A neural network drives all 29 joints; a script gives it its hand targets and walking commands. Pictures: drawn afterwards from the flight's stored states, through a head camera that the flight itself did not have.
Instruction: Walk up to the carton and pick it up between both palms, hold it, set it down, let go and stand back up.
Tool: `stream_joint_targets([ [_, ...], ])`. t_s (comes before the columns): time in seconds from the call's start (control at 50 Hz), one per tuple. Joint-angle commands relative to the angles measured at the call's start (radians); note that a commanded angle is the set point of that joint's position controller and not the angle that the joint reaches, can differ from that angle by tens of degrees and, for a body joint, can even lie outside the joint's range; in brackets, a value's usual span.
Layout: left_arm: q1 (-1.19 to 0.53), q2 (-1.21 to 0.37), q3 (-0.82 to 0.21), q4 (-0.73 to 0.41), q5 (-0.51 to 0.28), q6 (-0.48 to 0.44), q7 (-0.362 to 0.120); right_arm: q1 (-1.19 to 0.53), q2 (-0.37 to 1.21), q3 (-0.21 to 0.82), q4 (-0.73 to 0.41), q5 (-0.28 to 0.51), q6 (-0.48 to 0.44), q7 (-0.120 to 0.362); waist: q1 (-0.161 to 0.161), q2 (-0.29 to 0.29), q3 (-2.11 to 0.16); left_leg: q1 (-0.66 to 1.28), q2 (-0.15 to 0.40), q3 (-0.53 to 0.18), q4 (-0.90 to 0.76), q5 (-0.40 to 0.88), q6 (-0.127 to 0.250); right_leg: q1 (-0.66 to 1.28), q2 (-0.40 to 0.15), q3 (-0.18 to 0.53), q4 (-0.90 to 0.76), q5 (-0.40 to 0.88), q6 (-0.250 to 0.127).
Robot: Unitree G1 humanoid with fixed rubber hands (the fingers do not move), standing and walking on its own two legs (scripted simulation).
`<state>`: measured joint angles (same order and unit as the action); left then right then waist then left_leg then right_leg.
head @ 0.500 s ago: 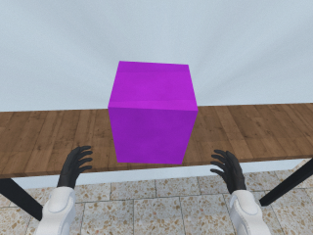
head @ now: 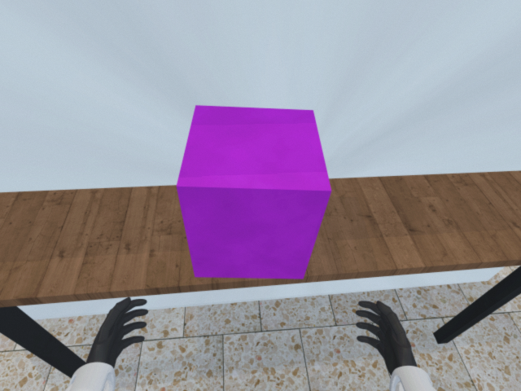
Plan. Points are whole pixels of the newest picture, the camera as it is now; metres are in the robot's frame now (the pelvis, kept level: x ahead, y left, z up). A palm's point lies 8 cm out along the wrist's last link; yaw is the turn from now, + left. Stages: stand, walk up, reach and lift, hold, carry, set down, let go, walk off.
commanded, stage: set down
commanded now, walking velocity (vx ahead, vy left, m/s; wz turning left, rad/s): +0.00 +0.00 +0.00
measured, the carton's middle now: (252, 196) +0.44 +0.03 +0.04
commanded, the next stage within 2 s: let go in 0.56 s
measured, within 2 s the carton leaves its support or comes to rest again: neither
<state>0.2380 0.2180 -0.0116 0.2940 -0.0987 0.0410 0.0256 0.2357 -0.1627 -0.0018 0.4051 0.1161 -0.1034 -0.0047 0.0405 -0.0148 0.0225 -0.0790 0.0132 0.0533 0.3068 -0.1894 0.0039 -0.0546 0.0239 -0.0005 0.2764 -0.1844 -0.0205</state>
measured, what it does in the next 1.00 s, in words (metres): stands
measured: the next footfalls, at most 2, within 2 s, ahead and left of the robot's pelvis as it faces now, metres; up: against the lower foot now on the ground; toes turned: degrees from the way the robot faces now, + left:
none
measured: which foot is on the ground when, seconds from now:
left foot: down 0.00-1.00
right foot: down 0.00-1.00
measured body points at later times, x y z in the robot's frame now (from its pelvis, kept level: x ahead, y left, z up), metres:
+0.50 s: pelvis +0.00 -0.01 +0.00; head +0.00 +0.00 +0.45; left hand +0.16 +0.23 -0.08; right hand +0.17 -0.22 -0.08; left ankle -0.01 +0.11 -0.75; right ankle -0.02 -0.11 -0.75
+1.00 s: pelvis -0.01 +0.00 +0.00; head +0.00 +0.01 +0.45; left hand +0.16 +0.23 -0.10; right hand +0.15 -0.23 -0.09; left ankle -0.01 +0.11 -0.75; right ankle -0.02 -0.11 -0.75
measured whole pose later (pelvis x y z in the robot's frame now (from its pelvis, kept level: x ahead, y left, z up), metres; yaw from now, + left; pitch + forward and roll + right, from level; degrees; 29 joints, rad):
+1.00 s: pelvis -0.01 +0.00 +0.00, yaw +0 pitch -4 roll +0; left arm 0.17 0.21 0.00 0.53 0.00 0.13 0.01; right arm 0.18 -0.18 -0.03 0.75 -0.02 -0.21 0.02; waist 0.02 -0.02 0.08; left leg -0.09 0.02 0.06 0.37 -0.21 0.00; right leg -0.07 0.03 0.00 0.34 -0.21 -0.03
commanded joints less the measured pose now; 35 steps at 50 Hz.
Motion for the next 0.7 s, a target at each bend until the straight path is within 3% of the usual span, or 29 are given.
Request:
stream_joint_targets([
  [0.0,-0.094,0.088,0.034,-0.125,0.013,-0.042,0.007,-0.084,-0.083,-0.040,-0.115,-0.021,-0.054,0.006,-0.002,0.024,-0.088,0.122,0.002,-0.012,0.009,0.291,-0.031,-0.104,-0.013,0.014,-0.049,0.102,-0.016],
  [0.36,-0.078,0.102,0.050,0.049,0.061,-0.005,-0.020,-0.084,-0.082,-0.029,0.104,-0.083,-0.105,0.004,-0.011,0.018,-0.065,0.117,-0.006,0.007,0.021,0.257,-0.025,-0.104,-0.017,-0.002,-0.034,0.108,0.002],
  [0.46,-0.088,0.101,0.051,0.083,0.074,0.013,-0.023,-0.095,-0.086,-0.034,0.153,-0.100,-0.105,0.007,-0.017,0.021,-0.052,0.114,-0.003,0.006,0.029,0.248,-0.026,-0.111,-0.015,-0.010,-0.029,0.092,0.000],
  [0.48,-0.110,0.109,0.045,0.040,0.066,0.015,-0.025,-0.108,-0.100,-0.044,0.110,-0.106,-0.113,0.000,-0.016,0.005,-0.064,0.106,-0.006,0.026,0.042,0.243,-0.032,-0.086,-0.011,-0.010,-0.022,0.113,0.002],
  [0.54,-0.102,0.098,0.040,0.084,0.084,0.037,-0.027,-0.090,-0.103,-0.043,0.181,-0.123,-0.112,0.002,-0.020,0.020,-0.042,0.108,-0.009,0.026,0.043,0.224,-0.039,-0.098,-0.011,-0.014,-0.017,0.098,0.001],
  [0.68,-0.120,0.099,0.047,0.113,0.098,0.051,-0.010,-0.118,-0.104,-0.056,0.227,-0.133,-0.127,0.017,-0.022,0.023,-0.052,0.088,-0.004,0.030,0.048,0.201,-0.034,-0.104,-0.006,-0.017,0.002,0.086,-0.001],
])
